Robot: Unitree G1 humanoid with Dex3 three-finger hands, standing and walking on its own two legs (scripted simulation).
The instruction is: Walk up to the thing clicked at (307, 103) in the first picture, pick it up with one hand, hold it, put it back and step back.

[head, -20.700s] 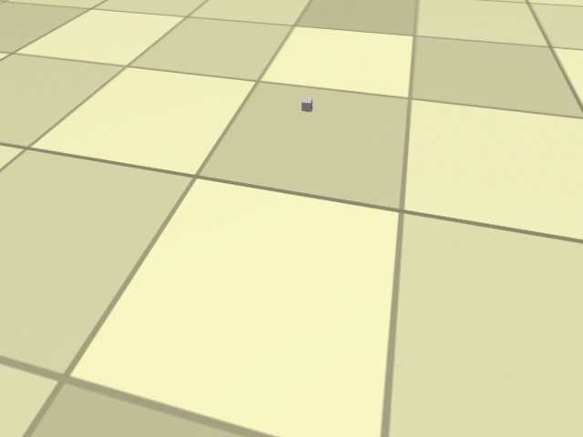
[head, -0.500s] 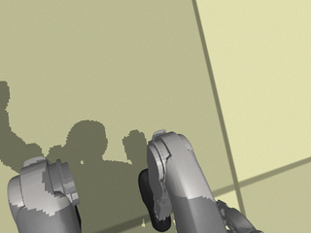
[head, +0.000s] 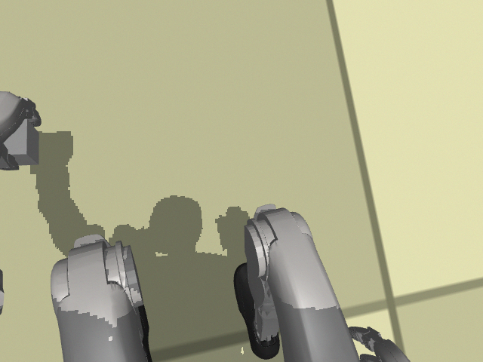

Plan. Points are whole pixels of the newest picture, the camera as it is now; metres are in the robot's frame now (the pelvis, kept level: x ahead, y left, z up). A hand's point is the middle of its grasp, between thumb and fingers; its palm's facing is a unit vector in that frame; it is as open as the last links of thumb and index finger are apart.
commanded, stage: lift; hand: left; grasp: from above
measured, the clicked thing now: (12, 143) +0.48 +0.32 -0.19
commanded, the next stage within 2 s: hold in 1.72 s
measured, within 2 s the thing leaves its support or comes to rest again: neither
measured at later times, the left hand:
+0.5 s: hand out of the picture +0.42 +0.32 -0.05, palm faces -0.51 -0.07 -0.86, open 8.7 cm
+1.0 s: hand out of the picture +0.34 +0.31 +0.16, palm faces -0.44 -0.10 -0.89, open 8.7 cm
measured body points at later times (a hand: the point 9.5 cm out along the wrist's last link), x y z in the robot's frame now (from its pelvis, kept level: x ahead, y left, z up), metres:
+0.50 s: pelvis +0.00 +0.00 +0.06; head +0.21 +0.07 +0.45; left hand +0.44 +0.32 +0.00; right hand +0.10 -0.26 -0.05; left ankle +0.09 +0.14 -0.30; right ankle +0.11 -0.13 -0.30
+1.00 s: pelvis +0.00 +0.00 +0.23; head +0.13 +0.05 +0.66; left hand +0.36 +0.31 +0.21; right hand +0.16 -0.24 +0.11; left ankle +0.08 +0.14 -0.30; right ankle +0.11 -0.13 -0.30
